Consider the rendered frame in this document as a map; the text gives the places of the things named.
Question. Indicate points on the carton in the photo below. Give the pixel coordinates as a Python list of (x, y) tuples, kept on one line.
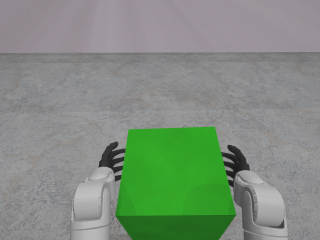
[(174, 185)]

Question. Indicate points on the robot left hand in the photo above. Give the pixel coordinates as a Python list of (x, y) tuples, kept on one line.
[(108, 161)]

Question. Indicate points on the robot right hand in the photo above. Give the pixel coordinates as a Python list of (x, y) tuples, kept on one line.
[(240, 163)]

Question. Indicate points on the left robot forearm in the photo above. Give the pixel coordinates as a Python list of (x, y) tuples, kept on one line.
[(91, 206)]

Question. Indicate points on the right robot forearm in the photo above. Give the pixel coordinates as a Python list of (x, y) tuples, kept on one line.
[(263, 208)]

